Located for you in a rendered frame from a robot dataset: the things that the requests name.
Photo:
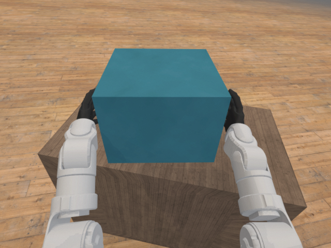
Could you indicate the robot left upper arm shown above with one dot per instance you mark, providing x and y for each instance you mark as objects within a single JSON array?
[{"x": 82, "y": 234}]

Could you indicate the left robot hand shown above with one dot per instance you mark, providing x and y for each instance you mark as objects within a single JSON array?
[{"x": 87, "y": 107}]

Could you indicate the pedestal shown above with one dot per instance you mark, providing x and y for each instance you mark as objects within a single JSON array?
[{"x": 180, "y": 205}]

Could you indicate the carton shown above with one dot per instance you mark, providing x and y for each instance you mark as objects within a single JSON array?
[{"x": 161, "y": 106}]

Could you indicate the robot right upper arm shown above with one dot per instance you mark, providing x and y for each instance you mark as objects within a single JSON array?
[{"x": 268, "y": 235}]

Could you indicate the robot left forearm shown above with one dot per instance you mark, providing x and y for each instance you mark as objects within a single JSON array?
[{"x": 75, "y": 189}]

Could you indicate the robot right forearm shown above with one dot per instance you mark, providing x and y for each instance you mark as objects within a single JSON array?
[{"x": 258, "y": 198}]

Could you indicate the right robot hand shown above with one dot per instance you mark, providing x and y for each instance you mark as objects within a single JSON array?
[{"x": 235, "y": 112}]

